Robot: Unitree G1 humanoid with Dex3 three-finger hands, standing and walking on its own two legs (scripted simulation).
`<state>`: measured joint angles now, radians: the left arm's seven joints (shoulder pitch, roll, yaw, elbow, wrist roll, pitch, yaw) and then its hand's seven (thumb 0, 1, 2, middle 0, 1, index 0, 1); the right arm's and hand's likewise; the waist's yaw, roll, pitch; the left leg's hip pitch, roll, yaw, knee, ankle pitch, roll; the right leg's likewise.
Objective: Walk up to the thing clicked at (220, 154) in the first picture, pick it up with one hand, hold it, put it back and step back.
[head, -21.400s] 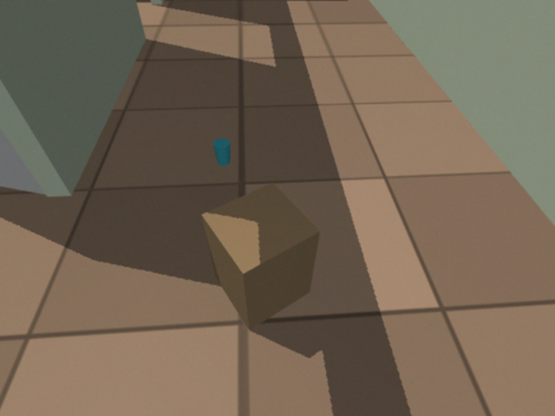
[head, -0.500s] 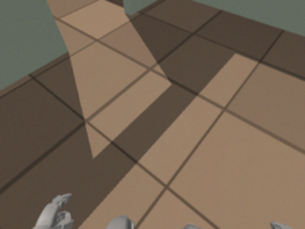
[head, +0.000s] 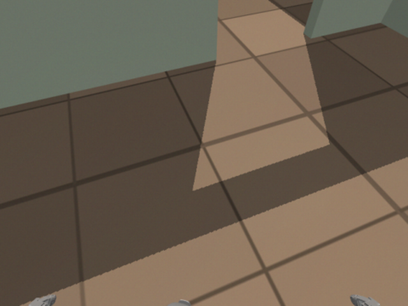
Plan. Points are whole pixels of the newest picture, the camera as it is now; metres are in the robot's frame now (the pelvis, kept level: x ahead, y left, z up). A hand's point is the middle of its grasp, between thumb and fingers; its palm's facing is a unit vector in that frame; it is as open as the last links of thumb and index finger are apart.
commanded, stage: walk up
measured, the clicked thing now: out of the picture +0.70 +1.36 -0.69
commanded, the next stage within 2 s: none
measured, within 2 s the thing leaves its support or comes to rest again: neither
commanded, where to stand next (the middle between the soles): +0.11 +0.03 m, yaw +56 degrees
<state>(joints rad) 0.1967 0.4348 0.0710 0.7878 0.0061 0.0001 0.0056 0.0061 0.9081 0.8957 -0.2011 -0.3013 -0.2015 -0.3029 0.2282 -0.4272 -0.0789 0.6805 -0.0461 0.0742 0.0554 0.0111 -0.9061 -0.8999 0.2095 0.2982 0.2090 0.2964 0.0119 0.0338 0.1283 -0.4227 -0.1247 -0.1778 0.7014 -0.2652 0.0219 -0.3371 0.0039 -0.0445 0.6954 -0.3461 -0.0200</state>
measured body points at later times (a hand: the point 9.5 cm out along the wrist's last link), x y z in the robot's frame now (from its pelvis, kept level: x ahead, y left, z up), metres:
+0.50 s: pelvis +0.02 +0.04 +0.00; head +0.03 +0.09 +0.45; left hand -0.05 +0.37 -0.13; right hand +0.23 -0.23 -0.07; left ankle -0.02 +0.16 -0.72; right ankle +0.09 -0.09 -0.67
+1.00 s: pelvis +0.03 -0.01 +0.00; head +0.06 +0.02 +0.44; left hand -0.13 +0.30 -0.10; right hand +0.34 -0.17 -0.10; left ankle -0.03 +0.10 -0.70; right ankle +0.16 -0.08 -0.72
